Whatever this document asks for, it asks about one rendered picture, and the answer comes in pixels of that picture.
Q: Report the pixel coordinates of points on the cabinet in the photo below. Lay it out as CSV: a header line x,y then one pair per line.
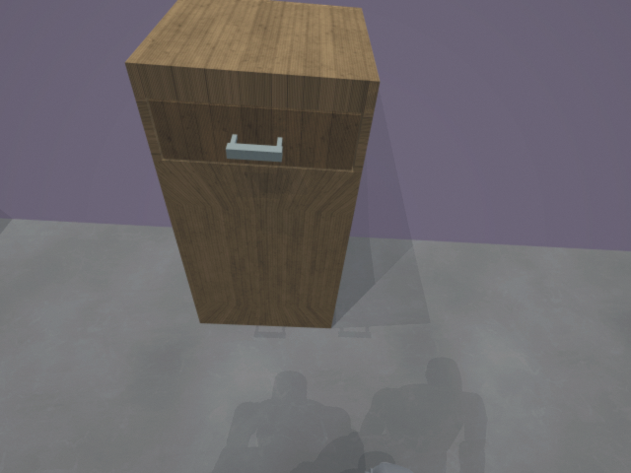
x,y
260,245

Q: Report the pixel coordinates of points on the handle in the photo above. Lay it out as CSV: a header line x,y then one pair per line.
x,y
254,152

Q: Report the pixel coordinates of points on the drawer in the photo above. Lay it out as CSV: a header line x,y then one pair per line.
x,y
200,131

